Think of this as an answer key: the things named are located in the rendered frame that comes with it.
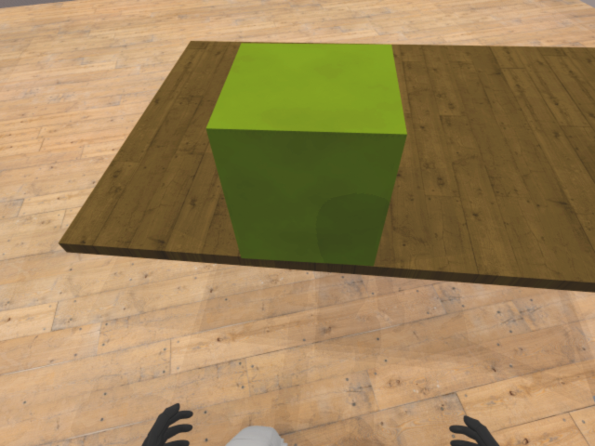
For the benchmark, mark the left robot thigh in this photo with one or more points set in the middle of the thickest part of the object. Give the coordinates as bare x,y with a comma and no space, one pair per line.
257,436

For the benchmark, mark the left robot hand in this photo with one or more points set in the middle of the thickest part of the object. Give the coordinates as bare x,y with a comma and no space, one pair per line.
161,431

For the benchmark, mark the table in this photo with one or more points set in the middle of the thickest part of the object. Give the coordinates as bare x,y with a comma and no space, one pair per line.
496,184

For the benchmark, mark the carton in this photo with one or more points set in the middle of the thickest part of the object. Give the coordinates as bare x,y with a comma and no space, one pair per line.
307,140

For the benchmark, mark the right robot hand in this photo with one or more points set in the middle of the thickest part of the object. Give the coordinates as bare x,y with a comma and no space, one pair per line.
474,430

